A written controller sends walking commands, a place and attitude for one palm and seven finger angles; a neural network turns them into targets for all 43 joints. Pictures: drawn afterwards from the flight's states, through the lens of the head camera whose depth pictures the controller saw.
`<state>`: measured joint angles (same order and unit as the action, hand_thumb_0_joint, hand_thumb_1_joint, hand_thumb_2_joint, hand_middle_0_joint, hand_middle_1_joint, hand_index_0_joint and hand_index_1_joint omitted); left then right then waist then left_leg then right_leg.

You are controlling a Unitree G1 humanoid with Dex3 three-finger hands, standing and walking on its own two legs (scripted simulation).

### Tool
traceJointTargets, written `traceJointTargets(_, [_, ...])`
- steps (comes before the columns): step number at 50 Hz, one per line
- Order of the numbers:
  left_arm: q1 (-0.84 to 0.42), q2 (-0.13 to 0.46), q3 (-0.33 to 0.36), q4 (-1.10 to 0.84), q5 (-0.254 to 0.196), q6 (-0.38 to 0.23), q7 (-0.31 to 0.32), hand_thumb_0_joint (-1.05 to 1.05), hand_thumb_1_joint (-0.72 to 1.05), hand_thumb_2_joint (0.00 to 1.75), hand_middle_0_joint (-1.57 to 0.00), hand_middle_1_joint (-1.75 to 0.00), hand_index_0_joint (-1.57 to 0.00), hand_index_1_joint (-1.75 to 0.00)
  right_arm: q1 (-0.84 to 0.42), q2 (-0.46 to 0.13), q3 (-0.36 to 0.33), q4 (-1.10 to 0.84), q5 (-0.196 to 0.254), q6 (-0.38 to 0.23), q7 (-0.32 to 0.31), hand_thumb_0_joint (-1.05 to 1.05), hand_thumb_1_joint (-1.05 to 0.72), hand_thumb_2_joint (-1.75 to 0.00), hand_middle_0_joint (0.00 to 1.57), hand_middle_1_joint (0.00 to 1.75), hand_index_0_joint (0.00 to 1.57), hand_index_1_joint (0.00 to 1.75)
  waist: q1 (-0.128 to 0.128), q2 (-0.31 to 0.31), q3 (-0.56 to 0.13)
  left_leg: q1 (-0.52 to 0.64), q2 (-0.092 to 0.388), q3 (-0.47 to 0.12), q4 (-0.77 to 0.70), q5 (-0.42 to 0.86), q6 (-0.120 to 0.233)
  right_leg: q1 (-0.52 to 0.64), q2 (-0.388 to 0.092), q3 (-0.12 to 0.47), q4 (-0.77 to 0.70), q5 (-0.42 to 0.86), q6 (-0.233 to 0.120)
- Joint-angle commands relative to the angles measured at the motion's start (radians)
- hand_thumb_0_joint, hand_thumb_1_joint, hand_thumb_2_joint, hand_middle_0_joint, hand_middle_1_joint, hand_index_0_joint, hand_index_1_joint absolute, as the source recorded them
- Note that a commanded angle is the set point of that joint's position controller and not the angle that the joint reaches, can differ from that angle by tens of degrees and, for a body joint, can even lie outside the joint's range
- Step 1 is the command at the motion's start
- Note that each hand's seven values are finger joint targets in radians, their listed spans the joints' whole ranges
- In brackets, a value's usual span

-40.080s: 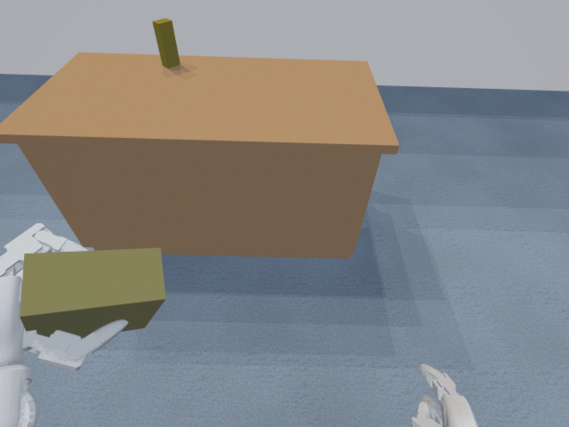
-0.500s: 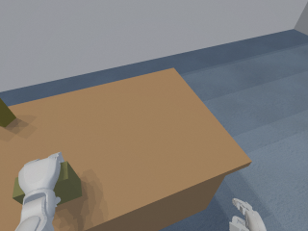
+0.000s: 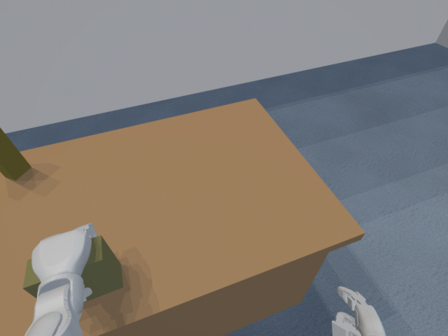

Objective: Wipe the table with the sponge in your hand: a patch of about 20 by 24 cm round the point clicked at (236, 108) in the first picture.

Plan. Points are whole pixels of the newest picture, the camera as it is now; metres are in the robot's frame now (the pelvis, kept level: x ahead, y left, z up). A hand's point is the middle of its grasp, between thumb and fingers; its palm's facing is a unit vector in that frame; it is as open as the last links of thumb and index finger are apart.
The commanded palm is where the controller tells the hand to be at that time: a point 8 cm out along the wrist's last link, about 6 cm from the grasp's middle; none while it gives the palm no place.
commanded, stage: lift the sponge slowly off the table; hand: left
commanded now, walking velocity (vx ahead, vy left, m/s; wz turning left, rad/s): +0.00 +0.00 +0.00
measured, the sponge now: (82, 278) +0.22 +0.32 -0.05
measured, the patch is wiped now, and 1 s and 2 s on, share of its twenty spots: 1.00 1.00 1.00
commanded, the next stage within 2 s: bring the sponge back beside the body in 1.80 s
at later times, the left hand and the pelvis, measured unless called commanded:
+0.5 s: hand (75, 267) +0.22 +0.31 +0.00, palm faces -0.09 -0.12 -0.99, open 9.8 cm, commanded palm +0.20 +0.30 +0.07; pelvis +0.01 +0.01 +0.01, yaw +0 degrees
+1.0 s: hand (66, 261) +0.22 +0.31 +0.03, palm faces -0.05 -0.13 -0.99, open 9.8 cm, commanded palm +0.20 +0.30 +0.10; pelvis +0.01 +0.01 +0.02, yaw +0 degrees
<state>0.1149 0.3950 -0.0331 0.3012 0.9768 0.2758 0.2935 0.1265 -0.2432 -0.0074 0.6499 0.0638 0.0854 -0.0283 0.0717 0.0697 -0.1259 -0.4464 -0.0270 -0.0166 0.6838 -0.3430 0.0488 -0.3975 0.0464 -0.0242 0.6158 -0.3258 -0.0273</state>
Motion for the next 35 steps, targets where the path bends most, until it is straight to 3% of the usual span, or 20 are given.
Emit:
traceJointTargets(1, [-0.047, 0.125, 0.056, -0.155, -0.020, -0.033, -0.006, 0.00, 0.10, 1.30, -1.20, -1.60, -1.20, -1.60, -0.163, -0.116, -0.048, -0.154, -0.008, -0.060, -0.009, 0.00, -0.90, -0.90, 0.20, 0.30, 0.20, 0.30, 0.012, -0.045, -0.136, 0.118, 0.000, -0.065, -0.106, 0.237, 0.004, 0.077, 0.009, 0.058, -0.099, 0.262, -0.058])
traceJointTargets(4, [-0.044, 0.119, 0.049, -0.146, -0.023, -0.038, -0.003, 0.00, 0.10, 1.30, -1.20, -1.60, -1.20, -1.60, -0.162, -0.115, -0.047, -0.152, -0.010, -0.062, -0.013, 0.00, -0.90, -0.90, 0.20, 0.30, 0.20, 0.30, 0.002, -0.087, -0.103, 0.108, 0.000, -0.058, -0.109, 0.225, 0.007, 0.074, 0.007, 0.056, -0.109, 0.265, -0.050])
traceJointTargets(6, [-0.092, 0.159, 0.085, -0.185, -0.022, -0.045, 0.004, 0.00, 0.10, 1.30, -1.20, -1.60, -1.20, -1.60, -0.170, -0.121, -0.048, -0.144, -0.011, -0.064, -0.016, 0.00, -0.90, -0.90, 0.20, 0.30, 0.20, 0.30, 0.005, -0.066, -0.116, 0.127, 0.000, -0.066, -0.119, 0.239, 0.005, 0.087, 0.008, 0.065, -0.113, 0.271, -0.054])
traceJointTargets(7, [-0.069, 0.143, 0.072, -0.190, -0.023, -0.048, 0.007, 0.00, 0.10, 1.30, -1.20, -1.60, -1.20, -1.60, -0.163, -0.116, -0.051, -0.148, -0.011, -0.068, -0.017, 0.00, -0.90, -0.90, 0.20, 0.30, 0.20, 0.30, 0.007, -0.041, -0.129, 0.137, 0.002, -0.055, -0.114, 0.248, 0.008, 0.093, 0.006, 0.057, -0.109, 0.281, -0.053])
traceJointTargets(8, [-0.053, 0.172, 0.104, -0.184, -0.020, -0.048, 0.010, 0.00, 0.10, 1.30, -1.20, -1.60, -1.20, -1.60, -0.165, -0.116, -0.051, -0.139, -0.010, -0.069, -0.016, 0.00, -0.90, -0.90, 0.20, 0.30, 0.20, 0.30, 0.016, -0.050, -0.145, 0.144, 0.000, -0.059, -0.114, 0.267, 0.005, 0.110, 0.002, 0.058, -0.110, 0.308, -0.053])
traceJointTargets(9, [-0.062, 0.149, 0.080, -0.188, -0.020, -0.047, 0.008, 0.00, 0.10, 1.30, -1.20, -1.60, -1.20, -1.60, -0.171, -0.116, -0.050, -0.140, -0.012, -0.069, -0.017, 0.00, -0.90, -0.90, 0.20, 0.30, 0.20, 0.30, 0.006, -0.058, -0.126, 0.146, 0.000, -0.054, -0.114, 0.277, 0.005, 0.106, 0.001, 0.063, -0.112, 0.335, -0.052])
traceJointTargets(10, [-0.050, 0.159, 0.092, -0.194, -0.019, -0.047, 0.008, 0.00, 0.10, 1.30, -1.20, -1.60, -1.20, -1.60, -0.171, -0.117, -0.052, -0.138, -0.013, -0.069, -0.015, 0.00, -0.90, -0.90, 0.20, 0.30, 0.20, 0.30, 0.012, -0.064, -0.132, 0.150, 0.000, -0.056, -0.116, 0.286, 0.005, 0.116, -0.001, 0.067, -0.115, 0.348, -0.052])
traceJointTargets(11, [-0.069, 0.181, 0.112, -0.221, -0.025, -0.047, 0.009, 0.00, 0.10, 1.30, -1.20, -1.60, -1.20, -1.60, -0.184, -0.120, -0.050, -0.136, -0.013, -0.070, -0.018, 0.00, -0.90, -0.90, 0.20, 0.30, 0.20, 0.30, 0.015, -0.043, -0.141, 0.159, -0.001, -0.062, -0.123, 0.293, 0.003, 0.128, 0.001, 0.075, -0.117, 0.351, -0.055])
traceJointTargets(14, [-0.070, 0.161, 0.085, -0.224, -0.013, -0.042, 0.003, 0.00, 0.10, 1.30, -1.20, -1.60, -1.20, -1.60, -0.184, -0.115, -0.049, -0.136, -0.014, -0.072, -0.016, 0.00, -0.90, -0.90, 0.20, 0.30, 0.20, 0.30, 0.011, -0.029, -0.124, 0.171, 0.002, -0.057, -0.128, 0.301, 0.004, 0.122, 0.000, 0.062, -0.122, 0.339, -0.054])
traceJointTargets(16, [-0.105, 0.200, 0.117, -0.255, -0.011, -0.040, 0.001, 0.00, 0.10, 1.30, -1.20, -1.60, -1.20, -1.60, -0.196, -0.120, -0.047, -0.133, -0.016, -0.070, -0.019, 0.00, -0.90, -0.90, 0.20, 0.30, 0.20, 0.30, 0.018, -0.023, -0.132, 0.187, 0.002, -0.070, -0.140, 0.314, 0.002, 0.138, 0.002, 0.071, -0.127, 0.339, -0.058])
traceJointTargets(17, [-0.085, 0.175, 0.093, -0.258, -0.009, -0.040, -0.002, 0.00, 0.10, 1.30, -1.20, -1.60, -1.20, -1.60, -0.190, -0.114, -0.049, -0.139, -0.016, -0.071, -0.020, 0.00, -0.90, -0.90, 0.20, 0.30, 0.20, 0.30, 0.018, -0.003, -0.123, 0.190, 0.004, -0.063, -0.140, 0.313, 0.004, 0.132, 0.003, 0.056, -0.127, 0.317, -0.056])
traceJointTargets(19, [-0.118, 0.177, 0.087, -0.253, -0.001, -0.037, -0.008, 0.00, 0.10, 1.30, -1.20, -1.60, -1.20, -1.60, -0.194, -0.115, -0.047, -0.132, -0.016, -0.072, -0.019, 0.00, -0.90, -0.90, 0.20, 0.30, 0.20, 0.30, 0.013, -0.018, -0.115, 0.203, 0.007, -0.071, -0.146, 0.318, 0.002, 0.122, 0.004, 0.054, -0.135, 0.307, -0.057])
traceJointTargets(22, [-0.132, 0.172, 0.078, -0.288, -0.002, -0.037, -0.013, 0.00, 0.10, 1.30, -1.20, -1.60, -1.20, -1.60, -0.200, -0.111, -0.046, -0.139, -0.018, -0.076, -0.021, 0.00, -0.90, -0.90, 0.20, 0.30, 0.20, 0.30, 0.021, 0.016, -0.117, 0.227, 0.009, -0.076, -0.159, 0.319, 0.002, 0.130, 0.007, 0.050, -0.143, 0.277, -0.060])
traceJointTargets(26, [-0.203, 0.223, 0.116, -0.299, 0.009, -0.036, -0.018, 0.00, 0.10, 1.30, -1.20, -1.60, -1.20, -1.60, -0.214, -0.117, -0.038, -0.128, -0.022, -0.074, -0.025, 0.00, -0.90, -0.90, 0.20, 0.30, 0.20, 0.30, 0.024, 0.003, -0.125, 0.241, 0.008, -0.090, -0.177, 0.320, -0.002, 0.147, 0.009, 0.063, -0.155, 0.269, -0.064])
traceJointTargets(29, [-0.174, 0.195, 0.090, -0.308, 0.017, -0.033, -0.023, 0.00, 0.10, 1.30, -1.20, -1.60, -1.20, -1.60, -0.216, -0.108, -0.039, -0.133, -0.021, -0.076, -0.021, 0.00, -0.90, -0.90, 0.20, 0.30, 0.20, 0.30, 0.032, 0.033, -0.133, 0.260, 0.012, -0.087, -0.179, 0.353, -0.004, 0.155, 0.007, 0.047, -0.157, 0.280, -0.065])
traceJointTargets(31, [-0.201, 0.228, 0.121, -0.314, 0.008, -0.027, -0.028, 0.00, 0.10, 1.30, -1.20, -1.60, -1.20, -1.60, -0.223, -0.116, -0.035, -0.123, -0.022, -0.071, -0.023, 0.00, -0.90, -0.90, 0.20, 0.30, 0.20, 0.30, 0.031, 0.010, -0.136, 0.264, 0.010, -0.093, -0.190, 0.357, -0.007, 0.177, 0.008, 0.067, -0.166, 0.301, -0.068])
traceJointTargets(35, [-0.153, 0.221, 0.115, -0.324, 0.008, -0.012, -0.045, 0.00, 0.10, 1.30, -1.20, -1.60, -1.20, -1.60, -0.234, -0.114, -0.032, -0.125, -0.022, -0.066, -0.017, 0.00, -0.90, -0.90, 0.20, 0.30, 0.20, 0.30, 0.037, 0.002, -0.142, 0.270, 0.008, -0.088, -0.196, 0.398, -0.009, 0.209, 0.001, 0.064, -0.171, 0.358, -0.066])
